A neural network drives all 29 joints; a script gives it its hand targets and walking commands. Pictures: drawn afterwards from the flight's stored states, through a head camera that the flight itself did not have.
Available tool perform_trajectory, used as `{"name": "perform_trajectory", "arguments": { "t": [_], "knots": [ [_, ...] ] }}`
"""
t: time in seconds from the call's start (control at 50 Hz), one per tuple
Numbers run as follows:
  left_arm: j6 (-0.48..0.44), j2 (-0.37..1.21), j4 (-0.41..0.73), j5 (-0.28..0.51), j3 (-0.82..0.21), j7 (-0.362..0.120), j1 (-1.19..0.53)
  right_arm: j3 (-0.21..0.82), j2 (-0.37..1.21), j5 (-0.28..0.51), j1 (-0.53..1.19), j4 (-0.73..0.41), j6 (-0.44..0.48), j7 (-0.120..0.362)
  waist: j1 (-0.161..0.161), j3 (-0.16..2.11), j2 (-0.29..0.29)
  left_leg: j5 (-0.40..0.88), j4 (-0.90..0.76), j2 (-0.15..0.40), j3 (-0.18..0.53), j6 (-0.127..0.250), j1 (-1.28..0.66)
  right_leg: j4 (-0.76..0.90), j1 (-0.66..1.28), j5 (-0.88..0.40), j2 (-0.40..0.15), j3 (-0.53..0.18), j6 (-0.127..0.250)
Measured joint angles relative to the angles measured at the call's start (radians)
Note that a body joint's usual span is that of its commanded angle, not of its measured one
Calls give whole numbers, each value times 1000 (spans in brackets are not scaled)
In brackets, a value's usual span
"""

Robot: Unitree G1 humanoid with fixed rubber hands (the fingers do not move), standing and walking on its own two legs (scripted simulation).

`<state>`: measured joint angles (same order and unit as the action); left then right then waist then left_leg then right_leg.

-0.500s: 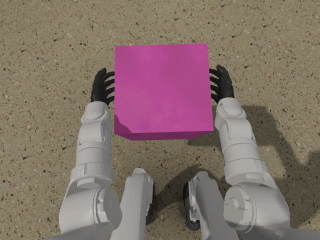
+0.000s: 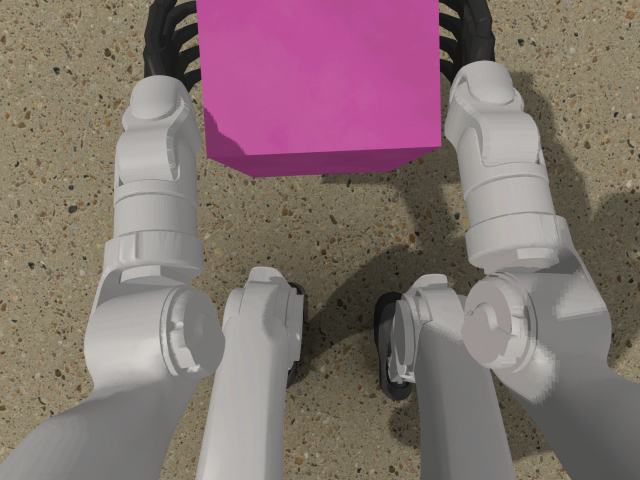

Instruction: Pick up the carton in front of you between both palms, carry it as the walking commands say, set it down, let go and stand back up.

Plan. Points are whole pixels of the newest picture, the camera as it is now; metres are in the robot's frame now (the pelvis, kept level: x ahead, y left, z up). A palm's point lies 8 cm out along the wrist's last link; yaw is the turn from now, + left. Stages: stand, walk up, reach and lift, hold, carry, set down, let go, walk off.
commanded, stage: set down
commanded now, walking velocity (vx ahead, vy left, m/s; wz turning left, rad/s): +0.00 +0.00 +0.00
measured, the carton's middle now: (318, 81) +0.54 +0.06 -0.20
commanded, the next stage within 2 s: none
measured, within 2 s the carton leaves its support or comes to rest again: rests again in 0.74 s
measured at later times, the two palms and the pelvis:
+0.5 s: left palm (196, 85) +0.54 +0.22 -0.25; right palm (422, 72) +0.58 -0.08 -0.25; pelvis +0.01 +0.00 -0.08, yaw +0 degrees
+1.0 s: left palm (199, 96) +0.53 +0.22 -0.26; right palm (426, 82) +0.57 -0.09 -0.26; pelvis -0.01 +0.00 -0.10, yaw +0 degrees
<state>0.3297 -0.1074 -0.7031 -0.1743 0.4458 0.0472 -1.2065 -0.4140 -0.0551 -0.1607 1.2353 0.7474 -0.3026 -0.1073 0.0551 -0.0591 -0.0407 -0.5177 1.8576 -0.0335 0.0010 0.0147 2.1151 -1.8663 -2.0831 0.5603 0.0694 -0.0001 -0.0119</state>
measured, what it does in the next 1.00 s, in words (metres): lowers itself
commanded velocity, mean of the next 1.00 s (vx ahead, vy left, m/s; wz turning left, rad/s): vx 0.00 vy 0.00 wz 0.00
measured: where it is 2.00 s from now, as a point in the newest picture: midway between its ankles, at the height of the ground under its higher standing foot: (338, 358)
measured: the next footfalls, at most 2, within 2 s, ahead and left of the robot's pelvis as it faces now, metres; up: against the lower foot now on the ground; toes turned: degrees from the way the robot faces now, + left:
none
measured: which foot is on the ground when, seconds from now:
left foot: down 0.00-1.00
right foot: down 0.00-1.00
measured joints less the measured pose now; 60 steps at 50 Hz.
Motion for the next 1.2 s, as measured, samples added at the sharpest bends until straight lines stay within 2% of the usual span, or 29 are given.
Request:
{"name": "perform_trajectory", "arguments": {
  "t": [0.46,0.56,0.72,0.88,1.2],
  "knots": [
    [-31,-168,-121,193,-153,54,-239,221,-172,206,255,146,43,-73,23,-313,5,-78,284,-3,-5,-3,121,-288,-117,87,10,12,0],
    [-37,-172,-149,205,-153,57,-244,228,-174,216,267,179,48,-76,23,-314,11,-84,309,-4,-4,-5,126,-314,-123,94,16,9,-1],
    [-54,-175,-219,168,-130,5,-264,207,-182,194,287,240,56,-55,27,-327,7,-78,329,6,-10,-5,128,-337,-134,79,28,5,-3],
    [-71,-202,-243,173,-116,-23,-283,215,-189,206,325,262,60,-25,24,-394,6,-72,356,16,-18,-1,108,-364,-121,66,39,0,-7],
    [-97,-210,-279,119,-48,-110,-310,142,-204,161,350,306,94,75,24,-463,11,-73,396,16,-21,3,79,-406,-91,70,38,1,-7]
  ]
}}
